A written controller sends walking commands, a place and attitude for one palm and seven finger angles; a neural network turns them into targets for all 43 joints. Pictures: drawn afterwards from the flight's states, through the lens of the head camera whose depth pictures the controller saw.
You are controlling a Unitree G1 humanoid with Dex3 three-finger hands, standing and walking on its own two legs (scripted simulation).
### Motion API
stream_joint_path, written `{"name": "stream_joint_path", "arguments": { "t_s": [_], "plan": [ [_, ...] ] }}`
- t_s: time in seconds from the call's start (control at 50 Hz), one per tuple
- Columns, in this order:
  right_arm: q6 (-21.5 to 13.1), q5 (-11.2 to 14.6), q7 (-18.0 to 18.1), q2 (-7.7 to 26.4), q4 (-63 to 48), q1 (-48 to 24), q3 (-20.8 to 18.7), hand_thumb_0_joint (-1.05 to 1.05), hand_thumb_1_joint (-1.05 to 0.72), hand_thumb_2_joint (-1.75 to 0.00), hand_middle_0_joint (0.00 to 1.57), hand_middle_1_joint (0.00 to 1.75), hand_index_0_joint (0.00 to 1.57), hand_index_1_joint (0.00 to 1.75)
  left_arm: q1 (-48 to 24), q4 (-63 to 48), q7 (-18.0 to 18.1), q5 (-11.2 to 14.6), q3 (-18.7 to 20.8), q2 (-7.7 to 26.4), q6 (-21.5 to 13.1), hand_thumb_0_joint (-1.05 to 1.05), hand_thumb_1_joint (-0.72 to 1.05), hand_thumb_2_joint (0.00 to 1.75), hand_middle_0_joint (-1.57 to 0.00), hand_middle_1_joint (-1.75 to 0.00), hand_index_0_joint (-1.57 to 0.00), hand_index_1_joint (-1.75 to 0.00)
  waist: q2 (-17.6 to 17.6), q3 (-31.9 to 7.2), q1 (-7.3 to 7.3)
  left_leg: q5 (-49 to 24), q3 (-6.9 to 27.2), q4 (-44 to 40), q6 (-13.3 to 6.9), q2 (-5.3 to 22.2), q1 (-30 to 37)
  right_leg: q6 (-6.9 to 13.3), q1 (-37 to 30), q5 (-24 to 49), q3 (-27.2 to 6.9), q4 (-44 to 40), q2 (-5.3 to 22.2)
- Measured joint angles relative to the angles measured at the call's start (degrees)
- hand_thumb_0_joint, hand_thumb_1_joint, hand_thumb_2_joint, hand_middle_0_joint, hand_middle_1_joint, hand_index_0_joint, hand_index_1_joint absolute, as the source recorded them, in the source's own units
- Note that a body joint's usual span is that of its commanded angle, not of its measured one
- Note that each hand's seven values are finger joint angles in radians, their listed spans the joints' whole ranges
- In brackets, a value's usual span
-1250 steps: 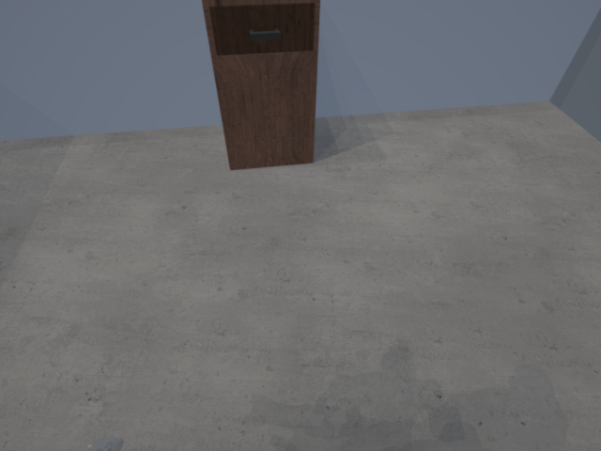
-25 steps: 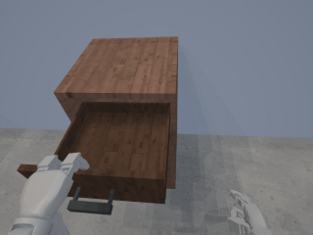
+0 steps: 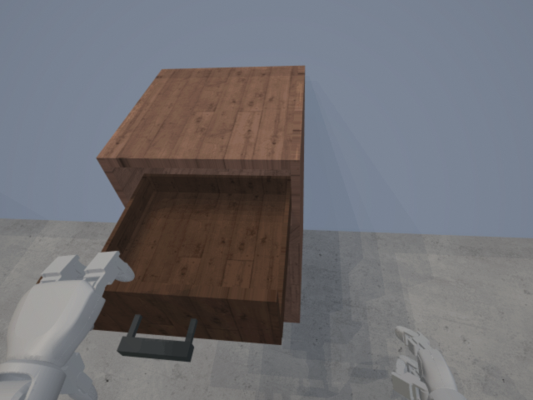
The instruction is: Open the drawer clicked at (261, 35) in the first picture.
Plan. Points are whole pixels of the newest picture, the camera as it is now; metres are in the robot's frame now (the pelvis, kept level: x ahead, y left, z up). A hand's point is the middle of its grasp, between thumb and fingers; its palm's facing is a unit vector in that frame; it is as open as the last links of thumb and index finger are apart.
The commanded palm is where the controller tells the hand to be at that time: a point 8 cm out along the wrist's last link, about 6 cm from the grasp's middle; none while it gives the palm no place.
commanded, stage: draw the hand back to the body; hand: left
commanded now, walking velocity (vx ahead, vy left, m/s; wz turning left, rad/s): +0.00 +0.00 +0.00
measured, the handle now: (160, 335) +0.22 +0.24 -0.07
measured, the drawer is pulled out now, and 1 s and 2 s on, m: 0.30 0.30 0.30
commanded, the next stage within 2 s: step back with the hand held close in 1.04 s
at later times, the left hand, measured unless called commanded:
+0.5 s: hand (101, 290) +0.19 +0.23 +0.15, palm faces +0.38 -0.84 -0.40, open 11.7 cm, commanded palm +0.14 +0.27 +0.17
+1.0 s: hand (89, 299) +0.17 +0.23 +0.16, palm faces +0.42 -0.82 -0.40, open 7.7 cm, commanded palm +0.12 +0.27 +0.18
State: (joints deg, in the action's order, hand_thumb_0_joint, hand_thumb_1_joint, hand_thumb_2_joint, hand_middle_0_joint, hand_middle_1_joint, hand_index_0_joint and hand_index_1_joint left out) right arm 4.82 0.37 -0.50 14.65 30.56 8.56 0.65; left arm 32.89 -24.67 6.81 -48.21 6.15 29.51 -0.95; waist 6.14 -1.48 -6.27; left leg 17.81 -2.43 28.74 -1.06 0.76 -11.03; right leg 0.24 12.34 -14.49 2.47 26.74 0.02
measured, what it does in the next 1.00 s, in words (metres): stands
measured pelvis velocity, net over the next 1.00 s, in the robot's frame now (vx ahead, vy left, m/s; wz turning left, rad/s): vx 0.00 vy -0.01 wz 0.03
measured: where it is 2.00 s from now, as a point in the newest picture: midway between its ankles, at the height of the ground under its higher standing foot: outside the picture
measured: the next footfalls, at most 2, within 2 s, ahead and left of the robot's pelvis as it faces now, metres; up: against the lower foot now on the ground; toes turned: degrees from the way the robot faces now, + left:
none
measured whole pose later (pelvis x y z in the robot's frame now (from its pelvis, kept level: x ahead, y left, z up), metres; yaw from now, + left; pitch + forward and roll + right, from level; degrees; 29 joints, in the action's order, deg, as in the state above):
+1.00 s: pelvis +0.00 -0.01 +0.01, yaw +2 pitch -4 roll -1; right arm -6.6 0.8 4.1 12.1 35.2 10.1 0.9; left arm 31.0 -25.2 6.3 3.4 15.6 17.7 -5.7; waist 4.6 1.2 -3.1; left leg 14.8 -0.5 22.3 0.1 1.0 -3.4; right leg 1.2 4.2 -12.5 4.5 20.6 -0.4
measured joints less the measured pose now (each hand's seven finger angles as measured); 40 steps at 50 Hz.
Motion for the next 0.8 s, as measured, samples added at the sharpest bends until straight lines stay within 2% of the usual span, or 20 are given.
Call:
{"name": "stream_joint_path", "arguments": {
  "t_s": [0.06,0.1,0.12,0.14,0.16,0.18,0.22,0.28,0.4,0.58,0.8],
  "plan": [
    [-0.15,0.08,0.28,0.36,0.15,0.03,-0.14,0.01,-0.90,-0.90,0.20,0.30,0.20,0.30,0.32,-0.19,-0.21,0.61,0.99,0.60,-0.55,0.00,-0.49,0.30,-0.32,-1.20,-0.32,-1.20,-0.04,0.24,-0.03,-0.09,0.13,0.00,0.01,0.03,0.01,0.00,-0.17,0.16,0.13,-0.24,-0.03],
    [-2.16,0.82,1.47,0.04,0.27,-0.36,-0.21,0.01,-0.90,-0.90,0.20,0.30,0.20,0.30,-0.05,0.68,-0.45,19.87,2.47,-2.90,-1.92,0.00,-0.49,0.30,-0.32,-1.19,-0.32,-1.20,0.02,2.22,1.32,-0.22,0.52,-0.31,-0.07,-0.25,1.48,-0.03,-1.72,0.09,0.51,-0.36,0.24],
    [-3.70,1.04,2.41,-0.36,0.37,-0.22,-0.05,0.01,-0.90,-0.90,0.20,0.30,0.20,0.30,-0.32,1.29,-0.50,27.86,3.06,-5.35,-2.47,0.00,-0.48,0.30,-0.32,-1.19,-0.32,-1.20,-0.22,2.97,1.91,-0.35,0.62,-0.74,-0.09,-0.44,2.36,-0.06,-2.48,-0.02,0.60,-0.41,0.42],
    [-5.24,1.08,3.35,-0.82,0.48,0.21,0.16,0.01,-0.90,-0.90,0.20,0.30,0.20,0.30,-0.61,1.63,-0.43,33.91,3.35,-7.61,-2.71,0.00,-0.48,0.31,-0.31,-1.19,-0.32,-1.19,-0.56,3.40,2.36,-0.53,0.73,-1.29,-0.07,-0.58,3.22,-0.07,-3.25,-0.10,0.70,-0.64,0.55],
    [-6.75,0.97,4.16,-1.27,0.68,0.90,0.38,0.01,-0.90,-0.90,0.20,0.30,0.20,0.30,-0.99,1.71,-0.27,38.29,3.41,-9.44,-2.86,0.00,-0.46,0.31,-0.31,-1.18,-0.31,-1.18,-0.96,3.51,2.60,-0.71,0.87,-1.87,-0.04,-0.67,4.00,-0.08,-4.01,-0.12,0.84,-1.01,0.63],
    [-8.11,0.79,4.76,-1.71,1.05,1.58,0.61,0.01,-0.90,-0.90,0.20,0.30,0.20,0.30,-1.35,1.59,0.00,41.51,3.41,-10.86,-3.07,0.00,-0.45,0.32,-0.31,-1.17,-0.31,-1.17,-1.39,3.46,2.80,-0.88,1.05,-2.42,0.03,-0.72,4.72,-0.05,-4.74,-0.11,1.01,-1.43,0.66],
    [-10.21,0.45,5.34,-2.45,2.08,2.76,1.09,0.01,-0.90,-0.90,0.20,0.30,0.20,0.30,-2.02,0.97,0.41,45.40,3.45,-12.55,-3.50,0.00,-0.41,0.33,-0.31,-1.14,-0.31,-1.15,-2.25,3.11,3.05,-1.14,1.38,-3.40,0.20,-0.70,5.95,0.06,-6.08,-0.01,1.34,-2.38,0.61],
    [-11.91,0.25,5.30,-3.13,3.49,3.47,1.62,0.01,-0.90,-0.90,0.20,0.30,0.20,0.30,-3.01,0.06,0.62,48.34,4.16,-13.15,-4.24,0.00,-0.34,0.37,-0.30,-1.10,-0.30,-1.10,-3.07,2.94,3.48,-1.33,1.69,-4.27,0.49,-0.49,7.15,0.29,-7.50,0.26,1.67,-3.54,0.36],
    [-12.57,0.23,4.50,-3.31,4.57,3.13,1.39,0.01,-0.90,-0.90,0.20,0.30,0.20,0.30,-3.29,-0.47,0.00,50.53,7.26,-11.58,-5.04,0.00,-0.16,0.44,-0.29,-0.98,-0.28,-0.98,-2.96,2.97,4.09,-1.69,1.55,-5.19,0.79,-0.07,7.57,0.56,-7.94,0.86,1.55,-4.76,-0.10],
    [-11.83,0.40,4.46,-2.11,5.14,2.20,-0.03,0.01,-0.90,-0.90,0.20,0.30,0.20,0.30,-0.89,-1.30,-0.62,51.25,8.50,-11.34,-4.69,0.00,0.14,0.57,-0.26,-0.78,-0.26,-0.79,-1.88,2.56,3.67,-2.12,1.64,-5.83,0.87,0.05,7.20,0.61,-7.68,1.33,1.65,-5.57,-0.24],
    [-11.45,0.56,4.78,-2.20,4.84,1.20,-0.09,0.01,-0.90,-0.90,0.20,0.30,0.20,0.30,-1.83,-1.15,-0.34,51.58,9.91,-11.47,-4.80,0.01,0.52,0.74,-0.24,-0.54,-0.23,-0.54,-1.62,2.44,3.07,-2.63,1.98,-6.21,1.08,0.12,7.54,0.84,-8.08,1.62,1.99,-5.81,-0.32]
  ]
}}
